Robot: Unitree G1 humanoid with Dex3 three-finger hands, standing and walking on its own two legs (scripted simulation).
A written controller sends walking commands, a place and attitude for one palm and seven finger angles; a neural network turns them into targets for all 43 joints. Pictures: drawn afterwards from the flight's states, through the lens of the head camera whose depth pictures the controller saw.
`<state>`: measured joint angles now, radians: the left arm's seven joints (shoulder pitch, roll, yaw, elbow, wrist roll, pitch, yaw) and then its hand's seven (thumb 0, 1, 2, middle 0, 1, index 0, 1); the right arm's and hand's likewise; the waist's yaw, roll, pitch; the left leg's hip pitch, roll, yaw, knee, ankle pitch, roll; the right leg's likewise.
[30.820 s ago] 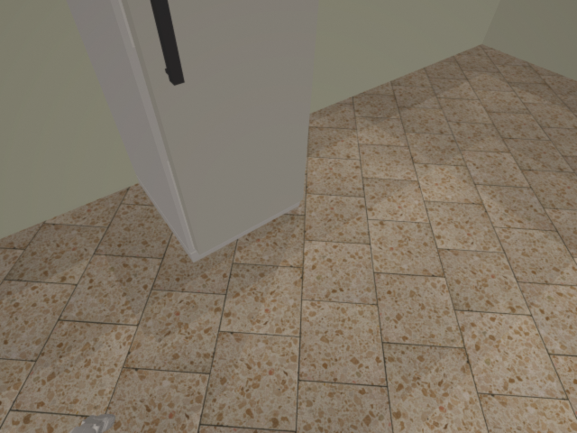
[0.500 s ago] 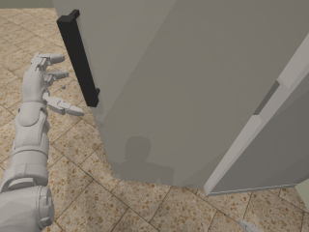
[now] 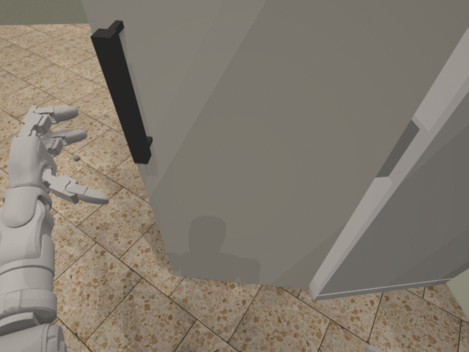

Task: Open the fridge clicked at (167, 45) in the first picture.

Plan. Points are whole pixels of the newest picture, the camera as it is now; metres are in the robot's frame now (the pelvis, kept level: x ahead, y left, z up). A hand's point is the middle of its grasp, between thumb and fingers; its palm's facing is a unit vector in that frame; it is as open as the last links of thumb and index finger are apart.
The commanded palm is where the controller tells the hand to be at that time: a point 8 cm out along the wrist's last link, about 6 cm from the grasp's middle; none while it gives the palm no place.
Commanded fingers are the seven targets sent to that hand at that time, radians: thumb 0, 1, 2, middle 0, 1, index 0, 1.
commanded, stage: slip the hand off the handle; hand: left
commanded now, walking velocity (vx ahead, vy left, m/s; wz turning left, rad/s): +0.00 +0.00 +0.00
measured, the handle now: (131, 100) +0.47 +0.21 +0.19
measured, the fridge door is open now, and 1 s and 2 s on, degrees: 77 77 77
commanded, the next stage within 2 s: draw the hand back to the body in 0.64 s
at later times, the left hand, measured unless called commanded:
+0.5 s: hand (47, 199) +0.29 +0.28 +0.15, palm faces +0.29 -0.95 -0.13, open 14.7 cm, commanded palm +0.26 +0.32 +0.15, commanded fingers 0.00 -0.55 0.20 -0.25 -1.15 -0.25 -1.15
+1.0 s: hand (42, 193) +0.28 +0.28 +0.17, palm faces +0.00 -1.00 -0.02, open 14.7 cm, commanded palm +0.24 +0.32 +0.16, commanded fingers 0.00 -0.55 0.20 -0.25 -1.15 -0.25 -1.15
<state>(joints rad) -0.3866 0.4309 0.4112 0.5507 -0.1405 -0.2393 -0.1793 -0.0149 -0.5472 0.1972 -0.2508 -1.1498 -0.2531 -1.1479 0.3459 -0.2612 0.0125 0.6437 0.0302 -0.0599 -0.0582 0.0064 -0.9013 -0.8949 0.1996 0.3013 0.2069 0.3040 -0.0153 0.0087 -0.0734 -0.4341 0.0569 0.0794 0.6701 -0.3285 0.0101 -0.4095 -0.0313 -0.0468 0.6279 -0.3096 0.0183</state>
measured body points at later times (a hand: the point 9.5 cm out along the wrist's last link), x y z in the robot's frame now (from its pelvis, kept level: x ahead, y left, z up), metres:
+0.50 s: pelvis -0.01 -0.02 +0.00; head -0.02 -0.02 +0.45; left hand +0.27 +0.33 +0.16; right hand +0.17 -0.24 -0.08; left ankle +0.01 +0.11 -0.72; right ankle +0.00 -0.13 -0.72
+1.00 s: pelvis +0.01 -0.01 +0.01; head -0.01 -0.02 +0.46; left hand +0.28 +0.33 +0.17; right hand +0.17 -0.26 -0.06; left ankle +0.01 +0.11 -0.72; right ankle +0.00 -0.13 -0.72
